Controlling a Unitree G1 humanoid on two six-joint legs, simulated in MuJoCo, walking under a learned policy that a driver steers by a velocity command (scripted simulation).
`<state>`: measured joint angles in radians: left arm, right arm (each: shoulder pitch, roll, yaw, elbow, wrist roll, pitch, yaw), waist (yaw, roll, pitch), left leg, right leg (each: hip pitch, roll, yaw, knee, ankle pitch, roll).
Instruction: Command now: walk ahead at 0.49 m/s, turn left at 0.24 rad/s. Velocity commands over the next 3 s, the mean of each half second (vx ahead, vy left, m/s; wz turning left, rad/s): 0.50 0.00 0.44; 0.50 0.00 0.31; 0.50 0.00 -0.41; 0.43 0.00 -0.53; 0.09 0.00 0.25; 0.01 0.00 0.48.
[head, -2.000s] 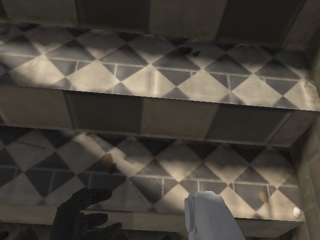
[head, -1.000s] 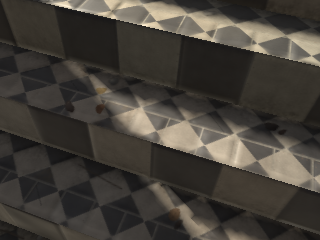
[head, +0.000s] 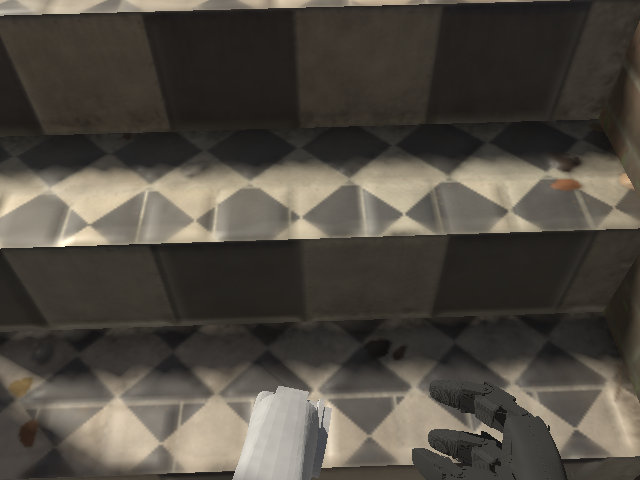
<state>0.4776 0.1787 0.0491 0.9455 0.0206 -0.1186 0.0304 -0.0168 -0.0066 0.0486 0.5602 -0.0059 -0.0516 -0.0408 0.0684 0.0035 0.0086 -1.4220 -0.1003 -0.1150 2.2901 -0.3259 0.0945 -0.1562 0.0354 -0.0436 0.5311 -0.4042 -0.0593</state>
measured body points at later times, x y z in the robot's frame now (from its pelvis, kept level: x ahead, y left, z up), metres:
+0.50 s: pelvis +0.30 +0.04 +0.24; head +0.34 +0.06 +0.68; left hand +0.59 +0.22 +0.24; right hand +0.31 -0.21 +0.10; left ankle +0.19 +0.10 -0.51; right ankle +0.48 -0.03 -0.26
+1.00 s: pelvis +0.56 +0.13 +0.45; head +0.64 +0.12 +0.90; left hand +0.34 +0.26 +0.35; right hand +0.88 +0.15 +0.40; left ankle +0.66 +0.29 -0.10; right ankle +0.45 -0.04 -0.30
